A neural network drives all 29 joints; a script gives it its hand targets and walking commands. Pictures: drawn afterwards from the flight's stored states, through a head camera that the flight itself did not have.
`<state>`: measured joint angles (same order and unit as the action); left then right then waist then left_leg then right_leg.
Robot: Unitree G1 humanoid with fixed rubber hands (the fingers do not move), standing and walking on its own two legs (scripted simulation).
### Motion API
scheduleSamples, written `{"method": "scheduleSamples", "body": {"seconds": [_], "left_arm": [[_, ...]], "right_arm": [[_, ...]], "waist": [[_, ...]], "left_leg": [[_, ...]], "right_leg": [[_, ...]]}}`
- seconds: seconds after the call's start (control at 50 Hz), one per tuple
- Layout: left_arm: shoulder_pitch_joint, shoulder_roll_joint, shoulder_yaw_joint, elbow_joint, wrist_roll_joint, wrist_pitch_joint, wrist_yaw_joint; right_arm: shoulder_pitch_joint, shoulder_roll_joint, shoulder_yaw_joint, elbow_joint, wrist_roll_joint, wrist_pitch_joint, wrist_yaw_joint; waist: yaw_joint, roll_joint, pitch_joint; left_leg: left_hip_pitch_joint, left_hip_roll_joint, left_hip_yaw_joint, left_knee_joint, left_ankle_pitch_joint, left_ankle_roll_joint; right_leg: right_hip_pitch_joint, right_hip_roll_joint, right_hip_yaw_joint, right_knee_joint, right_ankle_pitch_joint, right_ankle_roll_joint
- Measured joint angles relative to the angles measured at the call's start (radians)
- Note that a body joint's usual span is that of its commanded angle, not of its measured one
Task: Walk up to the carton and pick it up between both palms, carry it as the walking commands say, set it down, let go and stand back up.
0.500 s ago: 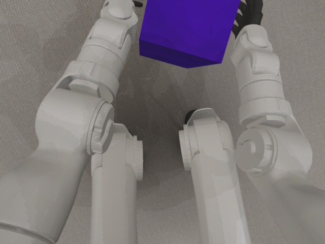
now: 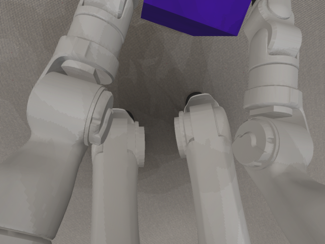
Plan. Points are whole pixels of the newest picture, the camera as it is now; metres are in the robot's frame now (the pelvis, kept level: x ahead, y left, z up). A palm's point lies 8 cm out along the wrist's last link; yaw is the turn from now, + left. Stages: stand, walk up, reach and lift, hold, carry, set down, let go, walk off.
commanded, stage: reach and lift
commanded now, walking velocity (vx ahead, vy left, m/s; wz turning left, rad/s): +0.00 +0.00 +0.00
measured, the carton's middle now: out of the picture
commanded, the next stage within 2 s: none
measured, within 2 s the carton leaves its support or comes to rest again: neither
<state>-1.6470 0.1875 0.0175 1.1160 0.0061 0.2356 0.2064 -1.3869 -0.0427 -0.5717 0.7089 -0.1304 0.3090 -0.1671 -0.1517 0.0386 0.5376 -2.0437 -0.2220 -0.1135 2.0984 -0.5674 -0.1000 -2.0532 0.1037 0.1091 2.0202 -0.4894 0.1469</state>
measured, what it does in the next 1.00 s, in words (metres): rises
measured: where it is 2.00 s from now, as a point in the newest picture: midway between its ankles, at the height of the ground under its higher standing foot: (162, 140)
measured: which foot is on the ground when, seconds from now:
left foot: down 0.00-1.00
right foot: down 0.00-1.00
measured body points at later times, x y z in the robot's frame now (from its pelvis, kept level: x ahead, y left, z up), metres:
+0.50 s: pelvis -0.01 -0.01 +0.03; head +0.35 -0.04 +0.28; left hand +0.58 +0.01 -0.11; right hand +0.49 -0.22 -0.13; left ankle +0.13 +0.12 -0.38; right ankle +0.15 -0.15 -0.38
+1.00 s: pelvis -0.01 +0.00 +0.07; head +0.33 -0.03 +0.34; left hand +0.57 +0.01 -0.05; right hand +0.48 -0.21 -0.07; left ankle +0.13 +0.12 -0.38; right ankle +0.15 -0.15 -0.38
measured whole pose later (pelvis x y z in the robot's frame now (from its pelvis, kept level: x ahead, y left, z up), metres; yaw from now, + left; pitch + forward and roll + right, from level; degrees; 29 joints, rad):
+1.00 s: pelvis -0.01 +0.00 +0.07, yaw +1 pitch +24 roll -3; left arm -1.55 0.12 0.14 0.98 0.10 0.32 0.16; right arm -1.25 0.07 -0.62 0.50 -0.17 0.39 -0.17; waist -0.13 0.08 0.52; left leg -1.77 -0.23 -0.14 1.88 -0.52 -0.09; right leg -1.78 0.09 0.11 1.80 -0.45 0.14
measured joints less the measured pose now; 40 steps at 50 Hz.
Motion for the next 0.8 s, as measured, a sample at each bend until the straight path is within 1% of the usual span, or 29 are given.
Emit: {"method": "scheduleSamples", "body": {"seconds": [0.04,0.08,0.2,0.36,0.44,0.66,0.8], "left_arm": [[0.008,-0.010,0.018,0.001,0.010,-0.004,-0.001],[0.019,-0.012,0.023,-0.011,0.002,0.009,-0.002],[0.023,-0.012,0.037,-0.018,0.011,0.036,-0.026],[0.003,-0.016,0.087,-0.011,0.059,0.047,-0.054],[0.012,-0.018,0.086,-0.024,0.058,0.051,-0.052],[0.063,-0.038,0.081,-0.105,0.053,0.073,-0.048],[0.069,-0.052,0.109,-0.105,0.084,0.077,-0.050]], "right_arm": [[0.008,0.006,-0.012,-0.015,0.005,0.009,0.002],[0.019,0.015,-0.016,-0.027,0.003,0.019,0.001],[0.059,0.048,-0.016,-0.074,0.001,0.039,-0.016],[0.063,0.079,-0.042,-0.106,-0.045,0.047,-0.015],[0.067,0.085,-0.041,-0.120,-0.052,0.056,-0.018],[0.106,0.097,-0.039,-0.189,-0.030,0.075,-0.015],[0.113,0.102,-0.052,-0.182,-0.039,0.069,-0.006]], "waist": [[0.005,0.005,-0.010],[0.007,0.008,-0.014],[0.016,0.003,-0.015],[0.024,0.025,-0.016],[0.021,0.030,-0.016],[0.022,0.021,-0.014],[0.019,0.026,-0.016]], "left_leg": [[0.002,0.003,0.000,-0.006,0.001,-0.001],[0.011,0.004,0.001,-0.015,0.003,-0.003],[0.057,0.005,-0.003,-0.042,0.005,-0.008],[0.092,-0.006,-0.014,-0.076,0.016,-0.008],[0.102,-0.008,-0.016,-0.091,0.021,-0.009],[0.163,-0.004,-0.019,-0.132,0.023,-0.003],[0.214,-0.007,-0.028,-0.169,0.030,0.004]], "right_leg": [[-0.001,0.004,0.002,-0.005,0.004,0.003],[0.006,0.004,0.003,-0.011,0.007,0.004],[0.042,0.004,0.002,-0.029,0.013,-0.007],[0.079,-0.007,-0.006,-0.061,0.018,-0.016],[0.092,-0.009,-0.006,-0.076,0.020,-0.015],[0.157,-0.008,-0.003,-0.125,0.021,-0.010],[0.214,-0.014,-0.008,-0.167,0.025,-0.011]]}}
